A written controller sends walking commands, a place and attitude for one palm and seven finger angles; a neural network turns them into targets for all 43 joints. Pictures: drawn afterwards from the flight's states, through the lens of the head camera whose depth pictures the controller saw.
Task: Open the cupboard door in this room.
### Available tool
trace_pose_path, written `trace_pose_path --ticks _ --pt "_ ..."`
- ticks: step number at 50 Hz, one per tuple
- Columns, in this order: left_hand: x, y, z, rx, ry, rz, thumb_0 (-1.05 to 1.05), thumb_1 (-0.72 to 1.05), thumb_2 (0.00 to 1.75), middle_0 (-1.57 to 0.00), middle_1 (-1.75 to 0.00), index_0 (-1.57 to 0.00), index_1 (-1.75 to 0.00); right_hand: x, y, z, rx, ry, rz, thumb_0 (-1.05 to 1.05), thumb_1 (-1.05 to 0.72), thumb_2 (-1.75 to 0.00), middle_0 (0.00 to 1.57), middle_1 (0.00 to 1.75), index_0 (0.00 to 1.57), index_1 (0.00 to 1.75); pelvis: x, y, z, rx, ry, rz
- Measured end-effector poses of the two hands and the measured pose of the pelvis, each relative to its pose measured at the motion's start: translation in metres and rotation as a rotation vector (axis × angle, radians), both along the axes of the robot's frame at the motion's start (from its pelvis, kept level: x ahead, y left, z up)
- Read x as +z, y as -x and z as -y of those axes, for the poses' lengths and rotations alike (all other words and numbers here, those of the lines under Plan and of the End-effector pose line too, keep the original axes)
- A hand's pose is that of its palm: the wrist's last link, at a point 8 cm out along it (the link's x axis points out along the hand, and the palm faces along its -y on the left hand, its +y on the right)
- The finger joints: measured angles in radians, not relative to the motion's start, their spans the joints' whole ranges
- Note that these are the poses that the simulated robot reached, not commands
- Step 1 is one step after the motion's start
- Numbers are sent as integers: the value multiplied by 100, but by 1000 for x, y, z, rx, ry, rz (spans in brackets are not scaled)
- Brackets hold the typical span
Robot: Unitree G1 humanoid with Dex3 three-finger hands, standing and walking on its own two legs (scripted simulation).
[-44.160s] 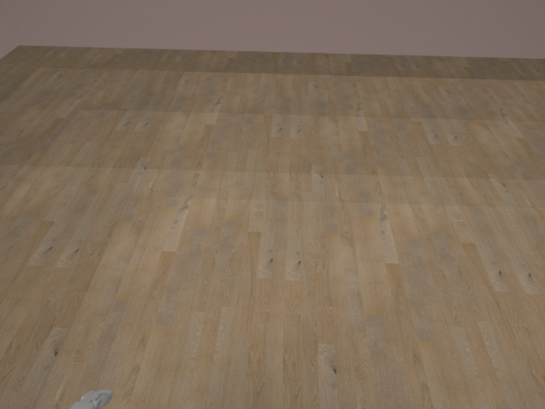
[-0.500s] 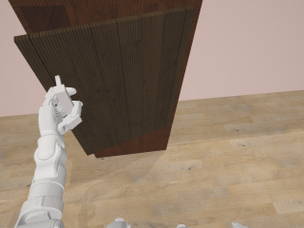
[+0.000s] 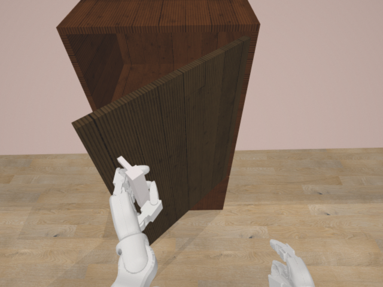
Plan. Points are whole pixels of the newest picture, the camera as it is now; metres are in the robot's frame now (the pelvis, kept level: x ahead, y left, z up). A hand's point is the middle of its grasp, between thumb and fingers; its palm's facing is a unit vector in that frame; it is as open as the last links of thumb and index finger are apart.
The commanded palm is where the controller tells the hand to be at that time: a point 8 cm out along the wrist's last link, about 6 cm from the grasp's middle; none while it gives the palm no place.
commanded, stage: open thumb and fingers to let go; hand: left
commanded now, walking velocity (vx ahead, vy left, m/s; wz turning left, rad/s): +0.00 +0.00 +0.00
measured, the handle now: (134, 183) +0.31 +0.14 +0.06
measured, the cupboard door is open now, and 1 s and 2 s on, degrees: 43 42 44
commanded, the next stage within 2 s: slide the hand sideways off the handle in 0.88 s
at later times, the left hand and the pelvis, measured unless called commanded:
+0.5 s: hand (154, 200) +0.28 +0.09 +0.06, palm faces +0.44 -0.90 +0.00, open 11.0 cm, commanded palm +0.23 +0.13 +0.06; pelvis +0.00 -0.01 +0.00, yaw +1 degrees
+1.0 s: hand (152, 201) +0.27 +0.10 +0.06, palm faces +0.37 -0.93 -0.02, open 14.9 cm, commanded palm +0.23 +0.12 +0.06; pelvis -0.01 +0.02 -0.01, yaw +0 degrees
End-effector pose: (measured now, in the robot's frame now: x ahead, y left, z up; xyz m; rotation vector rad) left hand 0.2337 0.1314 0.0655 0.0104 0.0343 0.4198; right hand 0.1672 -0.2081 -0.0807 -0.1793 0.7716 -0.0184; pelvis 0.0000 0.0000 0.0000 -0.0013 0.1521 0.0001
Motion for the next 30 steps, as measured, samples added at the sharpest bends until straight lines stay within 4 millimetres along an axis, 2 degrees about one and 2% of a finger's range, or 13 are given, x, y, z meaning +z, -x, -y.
trace_pose_path --ticks 5,14,18,30 --pt "1 9 13 -19 -11 -5 0 65 73 -33 -133 -36 -135 -2 1 12 -7 16 9 1 -91 -89 20 30 20 30 -1 2 9 9 -3 13" --pt "0 -1 6 66 2 9 0 52 73 -36 -132 -37 -132 -12 7 25 -11 36 -36 1 -91 -89 20 30 20 30 -2 5 17 15 -15 1" --pt "1 0 5 59 2 12 1 35 66 -35 -130 -36 -130 -14 10 26 -19 33 -48 1 -91 -89 20 30 20 30 -1 4 17 13 -19 -2" --pt "-1 0 0 22 14 17 0 -30 38 -30 -120 -33 -120 -12 13 19 -38 42 -55 1 -91 -89 20 30 20 30 -1 2 6 5 -11 -5"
